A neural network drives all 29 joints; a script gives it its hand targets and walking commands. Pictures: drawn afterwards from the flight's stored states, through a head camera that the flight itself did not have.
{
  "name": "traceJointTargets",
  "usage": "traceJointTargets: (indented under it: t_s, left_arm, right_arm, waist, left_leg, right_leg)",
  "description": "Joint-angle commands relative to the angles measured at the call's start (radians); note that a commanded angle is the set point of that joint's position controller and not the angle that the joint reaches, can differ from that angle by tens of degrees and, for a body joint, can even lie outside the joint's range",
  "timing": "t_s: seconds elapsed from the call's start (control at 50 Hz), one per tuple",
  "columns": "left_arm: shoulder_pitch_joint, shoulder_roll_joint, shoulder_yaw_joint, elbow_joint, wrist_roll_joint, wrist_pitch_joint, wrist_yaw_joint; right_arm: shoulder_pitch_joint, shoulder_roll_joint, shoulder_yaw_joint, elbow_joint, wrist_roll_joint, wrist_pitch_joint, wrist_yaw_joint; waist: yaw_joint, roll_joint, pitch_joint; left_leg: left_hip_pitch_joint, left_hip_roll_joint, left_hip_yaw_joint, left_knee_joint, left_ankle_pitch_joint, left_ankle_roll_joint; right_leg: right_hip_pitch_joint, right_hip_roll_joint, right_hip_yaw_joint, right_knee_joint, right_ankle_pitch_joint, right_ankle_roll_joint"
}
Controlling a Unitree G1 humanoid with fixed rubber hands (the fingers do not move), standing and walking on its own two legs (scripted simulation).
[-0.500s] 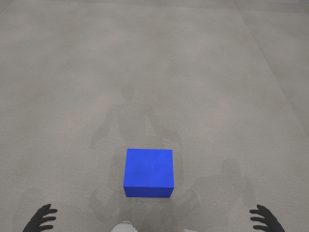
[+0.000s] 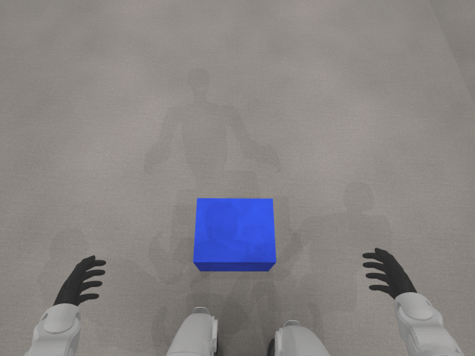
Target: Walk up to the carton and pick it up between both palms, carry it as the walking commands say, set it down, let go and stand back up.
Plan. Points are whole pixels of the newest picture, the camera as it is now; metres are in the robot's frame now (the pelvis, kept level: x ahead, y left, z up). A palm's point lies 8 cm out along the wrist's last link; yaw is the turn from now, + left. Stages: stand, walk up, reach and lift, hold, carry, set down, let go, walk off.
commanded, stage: reach and lift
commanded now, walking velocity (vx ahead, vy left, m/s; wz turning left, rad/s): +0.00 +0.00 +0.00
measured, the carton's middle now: (234, 236) +0.45 +0.02 -0.61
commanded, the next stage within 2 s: none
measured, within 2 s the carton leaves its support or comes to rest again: neither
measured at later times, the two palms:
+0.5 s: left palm (114, 238) +0.33 +0.27 -0.14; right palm (362, 231) +0.34 -0.23 -0.12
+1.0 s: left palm (147, 191) +0.45 +0.23 -0.19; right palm (338, 190) +0.46 -0.22 -0.19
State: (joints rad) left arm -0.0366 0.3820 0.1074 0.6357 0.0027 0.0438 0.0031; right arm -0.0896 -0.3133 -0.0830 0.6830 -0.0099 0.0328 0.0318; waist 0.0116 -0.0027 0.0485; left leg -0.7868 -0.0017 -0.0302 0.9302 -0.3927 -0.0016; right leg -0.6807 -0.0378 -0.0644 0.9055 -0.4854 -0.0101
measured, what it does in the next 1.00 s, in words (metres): lowers itself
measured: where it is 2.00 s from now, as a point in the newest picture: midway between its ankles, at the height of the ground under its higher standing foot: outside the picture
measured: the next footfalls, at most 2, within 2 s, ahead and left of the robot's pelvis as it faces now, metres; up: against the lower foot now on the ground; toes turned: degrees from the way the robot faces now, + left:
none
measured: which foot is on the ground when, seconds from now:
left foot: down 0.00-1.00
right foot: down 0.00-1.00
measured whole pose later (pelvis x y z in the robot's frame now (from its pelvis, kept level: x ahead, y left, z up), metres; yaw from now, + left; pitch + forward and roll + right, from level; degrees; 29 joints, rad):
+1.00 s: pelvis -0.07 +0.00 -0.05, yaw -1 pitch +38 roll -2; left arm -1.19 0.38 0.28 0.66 -0.01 0.22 0.06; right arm -1.22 -0.41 -0.26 0.74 0.00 0.19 0.04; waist 0.01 0.00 0.31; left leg -1.43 0.00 -0.04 1.02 -0.23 0.01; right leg -1.35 -0.03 -0.06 1.05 -0.36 0.00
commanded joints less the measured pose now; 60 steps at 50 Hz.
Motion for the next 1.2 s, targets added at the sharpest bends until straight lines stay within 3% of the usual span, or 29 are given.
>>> traceJointTargets:
  t_s: [0.0, 0.1, 0.18, 0.28, 0.36, 0.44, 0.58, 0.72, 0.8, 0.9, 0.98, 1.1, 1.12, 1.14, 1.18]
  left_arm:
    - [-0.175, 0.054, 0.086, -0.087, -0.109, -0.031, 0.007]
    - [-0.286, 0.096, 0.116, -0.024, -0.103, 0.000, -0.012]
    - [-0.419, 0.134, 0.156, 0.003, -0.086, 0.025, -0.026]
    - [-0.669, 0.181, 0.184, 0.014, -0.087, 0.052, -0.029]
    - [-0.850, 0.183, 0.179, 0.017, -0.091, 0.091, -0.018]
    - [-1.009, 0.174, 0.184, 0.008, -0.084, 0.132, 0.009]
    - [-1.189, 0.106, 0.189, 0.028, -0.083, 0.161, 0.057]
    - [-1.287, 0.049, 0.215, 0.007, -0.081, 0.132, 0.077]
    - [-1.330, 0.054, 0.231, -0.075, -0.094, 0.116, 0.072]
    - [-1.433, 0.125, 0.258, -0.173, -0.122, 0.117, 0.055]
    - [-1.453, 0.207, 0.303, -0.177, -0.108, 0.140, 0.034]
    - [-1.558, 0.364, 0.347, -0.201, -0.087, 0.190, 0.031]
    - [-1.552, 0.376, 0.364, -0.199, -0.096, 0.187, 0.038]
    - [-1.555, 0.361, 0.373, -0.247, -0.098, 0.171, 0.041]
    - [-1.568, 0.312, 0.369, -0.176, -0.079, 0.155, 0.038]
  right_arm:
    - [-0.179, -0.191, -0.092, -0.117, 0.020, -0.025, -0.032]
    - [-0.309, -0.176, -0.083, -0.161, 0.052, 0.013, -0.050]
    - [-0.437, -0.169, -0.078, -0.189, 0.061, 0.052, -0.061]
    - [-0.663, -0.171, -0.093, -0.187, 0.080, 0.094, -0.063]
    - [-0.821, -0.207, -0.133, -0.130, 0.091, 0.137, -0.050]
    - [-0.950, -0.246, -0.170, -0.064, 0.101, 0.177, -0.028]
    - [-1.152, -0.286, -0.213, 0.031, 0.107, 0.174, 0.009]
    - [-1.262, -0.315, -0.254, 0.048, 0.111, 0.110, 0.032]
    - [-1.299, -0.318, -0.264, -0.030, 0.116, 0.088, 0.033]
    - [-1.413, -0.311, -0.245, -0.177, 0.130, 0.096, 0.008]
    - [-1.459, -0.280, -0.217, -0.239, 0.140, 0.132, -0.024]
    - [-1.588, -0.296, -0.161, -0.331, 0.170, 0.224, -0.073]
    - [-1.588, -0.310, -0.161, -0.323, 0.168, 0.227, -0.077]
    - [-1.585, -0.317, -0.173, -0.346, 0.160, 0.216, -0.082]
    - [-1.582, -0.286, -0.167, -0.269, 0.146, 0.199, -0.081]
  waist:
    - [0.010, 0.038, -0.558]
    - [0.029, -0.016, -0.677]
    - [0.038, -0.048, -0.704]
    - [0.056, -0.044, -0.719]
    - [0.046, -0.002, -0.760]
    - [0.038, 0.047, -0.845]
    - [0.037, 0.101, -0.968]
    - [0.041, 0.135, -1.143]
    - [0.045, 0.145, -1.334]
    - [0.050, 0.091, -1.577]
    - [0.077, 0.026, -1.752]
    - [0.137, -0.091, -2.008]
    - [0.157, -0.098, -1.970]
    - [0.156, -0.089, -1.925]
    - [0.153, -0.069, -1.735]
  left_leg:
    - [0.340, -0.001, -0.047, 0.021, 0.848, -0.031]
    - [0.127, -0.019, -0.002, 0.023, 0.693, -0.010]
    - [-0.035, -0.032, 0.036, 0.010, 0.532, 0.002]
    - [-0.110, -0.029, 0.053, 0.015, 0.379, 0.005]
    - [-0.057, -0.019, 0.054, 0.013, 0.272, -0.009]
    - [0.047, -0.015, 0.045, 0.014, 0.230, -0.030]
    - [0.195, -0.017, 0.011, 0.043, 0.335, -0.060]
    - [0.382, -0.010, -0.042, 0.116, 0.681, -0.056]
    - [0.579, 0.001, -0.077, 0.150, 0.958, -0.039]
    - [0.627, -0.007, -0.068, 0.179, 1.085, -0.011]
    - [0.520, -0.032, -0.021, 0.199, 1.039, 0.008]
    - [0.212, -0.077, 0.079, 0.228, 0.728, 0.019]
    - [0.149, -0.080, 0.088, 0.252, 0.742, 0.014]
    - [0.120, -0.081, 0.080, 0.268, 0.795, 0.010]
    - [0.057, -0.076, 0.076, 0.307, 0.776, 0.012]
  right_leg:
    - [-0.149, 0.093, 0.101, -0.020, 0.499, 0.015]
    - [-0.044, 0.076, 0.117, 0.011, 0.611, 0.048]
    - [0.022, 0.066, 0.124, 0.016, 0.601, 0.068]
    - [-0.046, 0.070, 0.113, 0.022, 0.422, 0.074]
    - [-0.150, 0.083, 0.082, 0.022, 0.258, 0.063]
    - [-0.258, 0.094, 0.049, 0.031, 0.174, 0.047]
    - [-0.428, 0.106, 0.016, 0.065, 0.182, 0.025]
    - [-0.612, 0.120, 0.018, 0.093, 0.317, 0.007]
    - [-0.678, 0.127, 0.026, 0.072, 0.410, -0.003]
    - [-0.534, 0.133, 0.035, 0.073, 0.553, 0.003]
    - [-0.268, 0.131, 0.055, 0.123, 0.693, 0.018]
    - [0.233, 0.129, 0.081, 0.261, 0.758, 0.047]
    - [0.237, 0.129, 0.086, 0.306, 0.813, 0.047]
    - [0.190, 0.132, 0.086, 0.329, 0.870, 0.044]
    - [-0.001, 0.129, 0.088, 0.335, 0.797, 0.036]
